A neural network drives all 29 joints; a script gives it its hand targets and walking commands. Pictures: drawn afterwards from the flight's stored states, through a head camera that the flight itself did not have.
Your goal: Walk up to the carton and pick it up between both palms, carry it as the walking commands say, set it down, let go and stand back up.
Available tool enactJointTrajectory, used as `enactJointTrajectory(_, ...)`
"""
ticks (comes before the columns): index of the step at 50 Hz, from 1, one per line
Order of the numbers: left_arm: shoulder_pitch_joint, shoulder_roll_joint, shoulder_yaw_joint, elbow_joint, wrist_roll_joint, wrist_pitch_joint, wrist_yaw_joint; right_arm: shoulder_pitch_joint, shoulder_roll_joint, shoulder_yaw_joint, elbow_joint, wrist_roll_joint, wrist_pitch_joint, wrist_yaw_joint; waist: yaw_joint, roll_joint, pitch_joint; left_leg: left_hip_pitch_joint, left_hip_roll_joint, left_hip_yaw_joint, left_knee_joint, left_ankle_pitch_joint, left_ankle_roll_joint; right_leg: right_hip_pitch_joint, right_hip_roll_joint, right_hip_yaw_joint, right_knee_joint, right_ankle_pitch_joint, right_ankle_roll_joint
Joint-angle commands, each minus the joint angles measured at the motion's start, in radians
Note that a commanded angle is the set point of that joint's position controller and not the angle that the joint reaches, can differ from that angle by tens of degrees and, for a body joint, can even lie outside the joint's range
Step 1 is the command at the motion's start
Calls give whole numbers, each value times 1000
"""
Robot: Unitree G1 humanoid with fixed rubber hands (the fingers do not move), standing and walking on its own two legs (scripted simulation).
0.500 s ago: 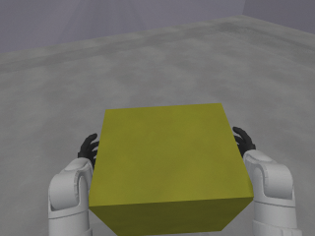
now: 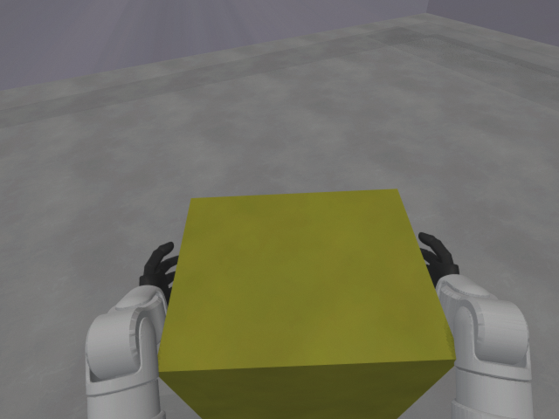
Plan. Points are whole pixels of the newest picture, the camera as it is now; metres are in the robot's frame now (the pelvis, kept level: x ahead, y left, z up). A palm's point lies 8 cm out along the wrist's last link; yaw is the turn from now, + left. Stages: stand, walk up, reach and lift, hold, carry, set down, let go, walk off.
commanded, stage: carry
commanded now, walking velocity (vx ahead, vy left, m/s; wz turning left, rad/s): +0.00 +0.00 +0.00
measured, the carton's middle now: (298, 315) +0.26 -0.01 +0.03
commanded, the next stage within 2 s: none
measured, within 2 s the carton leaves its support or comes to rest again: neither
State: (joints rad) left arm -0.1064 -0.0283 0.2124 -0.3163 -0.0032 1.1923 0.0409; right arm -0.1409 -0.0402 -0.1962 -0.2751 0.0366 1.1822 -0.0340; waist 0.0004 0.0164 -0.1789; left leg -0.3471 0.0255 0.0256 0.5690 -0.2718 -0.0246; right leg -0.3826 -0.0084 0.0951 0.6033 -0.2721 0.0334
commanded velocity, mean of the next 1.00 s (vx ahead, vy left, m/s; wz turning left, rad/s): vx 0.00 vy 0.00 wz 0.00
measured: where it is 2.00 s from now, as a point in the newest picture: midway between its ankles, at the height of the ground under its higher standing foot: outside the picture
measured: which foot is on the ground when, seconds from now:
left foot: down 0.00-1.00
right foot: down 0.00-1.00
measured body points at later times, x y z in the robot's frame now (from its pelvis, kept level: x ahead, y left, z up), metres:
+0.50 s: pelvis +0.00 +0.00 +0.00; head -0.04 -0.01 +0.45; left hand +0.26 +0.19 +0.09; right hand +0.27 -0.19 +0.09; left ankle +0.01 +0.14 -0.73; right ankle +0.03 -0.14 -0.73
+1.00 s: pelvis +0.00 +0.00 +0.00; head -0.04 -0.01 +0.45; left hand +0.26 +0.19 +0.09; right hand +0.27 -0.19 +0.09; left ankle +0.01 +0.14 -0.73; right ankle +0.03 -0.14 -0.73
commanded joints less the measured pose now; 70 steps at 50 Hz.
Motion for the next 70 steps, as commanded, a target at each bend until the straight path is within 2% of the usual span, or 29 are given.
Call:
enactJointTrajectory(1, -411, -728, -679, -130, -192, -18, -97, -400, 786, 677, -151, 173, -7, 93, 1, -24, -138, 113, 76, -22, -57, 135, 37, 32, -81, 6, -88, 202, -54)
enactJointTrajectory(6, -419, -728, -677, -139, -188, -29, -101, -430, 797, 701, -192, 184, -16, 97, -2, -80, -111, 79, 62, -18, -65, 32, 39, 27, -88, 22, -127, 131, -52)
enactJointTrajectory(9, -495, -666, -675, -135, -180, -27, -90, -434, 742, 655, -111, 170, -13, 99, 0, 36, -99, 95, 77, -39, -88, 90, 40, -5, -77, 9, -95, 156, -60)
enactJointTrajectory(10, -388, -745, -678, -133, -178, -24, -96, -416, 817, 707, -172, 189, -14, 101, 0, -60, -122, 101, 75, -24, -58, 93, 40, 34, -73, 10, -111, 176, -54)
enactJointTrajectory(13, -503, -682, -686, -151, -194, -32, -98, -446, 759, 662, -133, 176, -22, 99, 3, -8, -129, 109, 85, -33, -83, 116, 38, 23, -75, 0, -93, 158, -54)
enactJointTrajectory(16, -449, -709, -677, -127, -192, -37, -104, -433, 785, 685, -144, 183, -24, 105, -1, -62, -127, 90, 70, -27, -78, 44, 38, 43, -79, 13, -125, 136, -57)
enactJointTrajectory(17, -492, -689, -672, -114, -187, -41, -104, -473, 743, 654, -137, 171, -35, 100, -1, 9, -121, 94, 81, -28, -99, 77, 35, 37, -76, -1, -99, 152, -52)
enactJointTrajectory(20, -459, -724, -703, -159, -204, -42, -104, -408, 782, 679, -150, 178, -29, 107, -2, 4, -157, 119, 83, -29, -73, 142, 43, 52, -76, 0, -100, 215, -55)
enactJointTrajectory(21, -466, -721, -691, -167, -195, -50, -106, -453, 807, 692, -161, 185, -33, 107, 1, -73, -151, 123, 80, -29, -69, 122, 37, 45, -80, 1, -106, 198, -58)
enactJointTrajectory(24, -385, -722, -687, -104, -184, -37, -105, -385, 775, 680, -147, 166, -28, 104, 1, -2, -99, 94, 87, -50, -112, 23, 49, 24, -70, 1, -131, 128, -56)
enactJointTrajectory(26, -432, -665, -649, -65, -171, -47, -102, -422, 720, 647, -111, 155, -37, 105, 0, -61, -108, 107, 87, -30, -89, 111, 37, 29, -75, -4, -110, 177, -56)
enactJointTrajectory(30, -479, -684, -680, -122, -190, -48, -103, -444, 746, 654, -136, 163, -39, 100, 4, 3, -108, 93, 77, -41, -111, 19, 45, 20, -71, 4, -132, 106, -54)
enactJointTrajectory(33, -432, -753, -702, -153, -202, -42, -110, -446, 814, 714, -226, 190, -32, 105, 1, -71, -89, 76, 74, -30, -92, 28, 40, 33, -73, 3, -148, 113, -52)
enactJointTrajectory(36, -420, -748, -721, -173, -205, -47, -106, -374, 798, 696, -203, 178, -39, 107, 1, 17, -106, 108, 89, -40, -118, 27, 35, -2, -60, -17, -119, 91, -47)
enactJointTrajectory(37, -439, -736, -709, -187, -208, -50, -108, -401, 815, 706, -200, 187, -34, 109, 1, -35, -107, 99, 80, -32, -105, 59, 37, 14, -66, -5, -136, 103, -50)
enactJointTrajectory(41, -453, -669, -666, -91, -170, -77, -108, -419, 737, 640, -99, 148, -66, 108, 4, -1, -97, 107, 85, -34, -114, 114, 38, 37, -76, -10, -125, 153, -50)
enactJointTrajectory(44, -418, -691, -669, -96, -177, -69, -112, -459, 742, 677, -199, 166, -65, 106, 3, -34, -107, 96, 69, -30, -98, 8, 39, 29, -78, 9, -160, 92, -53)
enactJointTrajectory(45, -486, -629, -647, -66, -162, -82, -109, -435, 715, 623, -61, 133, -66, 107, 4, -30, -88, 94, 66, -19, -102, 9, 27, 20, -86, 18, -163, 82, -50)
enactJointTrajectory(46, -405, -706, -680, -118, -190, -70, -111, -370, 766, 678, -166, 159, -58, 104, 0, -50, -83, 78, 70, -25, -106, 12, 34, 20, -81, 10, -161, 71, -52)
enactJointTrajectory(51, -399, -734, -695, -144, -200, -62, -111, -371, 787, 685, -203, 167, -53, 105, -1, -5, -134, 110, 98, -47, -119, 113, 40, 69, -67, -28, -114, 171, -43)
enactJointTrajectory(53, -498, -643, -671, -150, -195, -82, -113, -458, 728, 652, -139, 152, -63, 106, -3, -77, -150, 123, 81, -8, -60, 170, 26, 70, -86, -19, -116, 274, -48)
enactJointTrajectory(56, -395, -686, -685, -151, -184, -70, -108, -364, 763, 674, -175, 161, -58, 110, 0, -2, -143, 158, 81, -11, -71, 175, 32, 37, -82, -16, -99, 206, -43)
enactJointTrajectory(58, -417, -592, -629, -34, -155, -75, -112, -413, 668, 614, -76, 118, -65, 105, 1, -68, -111, 117, 84, -23, -85, 119, 36, 42, -80, -6, -123, 176, -50)
enactJointTrajectory(60, -411, -726, -703, -186, -202, -66, -113, -410, 801, 710, -236, 182, -55, 109, -2, -35, -105, 116, 83, -29, -97, 99, 37, 42, -74, -14, -128, 165, -46)
enactJointTrajectory(61, -400, -639, -640, -37, -160, -78, -110, -423, 692, 627, -116, 132, -70, 108, -1, -24, -130, 131, 77, -20, -79, 122, 38, 38, -86, 1, -130, 184, -50)
enactJointTrajectory(63, -418, -783, -731, -226, -207, -73, -113, -384, 837, 724, -253, 189, -63, 112, 1, -25, -81, 91, 80, -27, -117, 39, 32, 39, -73, -10, -137, 97, -51)
enactJointTrajectory(64, -429, -655, -663, -110, -174, -80, -111, -396, 732, 653, -150, 145, -70, 109, 3, -19, -84, 120, 77, -20, -104, 91, 35, 19, -79, -7, -123, 136, -50)
enactJointTrajectory(66, -424, -702, -699, -176, -184, -78, -108, -406, 781, 690, -213, 166, -73, 110, 4, 4, -108, 120, 77, -23, -104, 85, 41, 36, -77, -4, -117, 126, -46)
enactJointTrajectory(70, -395, -643, -652, -95, -169, -82, -112, -395, 729, 660, -146, 140, -71, 107, 0, -67, -107, 104, 80, -17, -82, 82, 38, 64, -77, -10, -131, 168, -41)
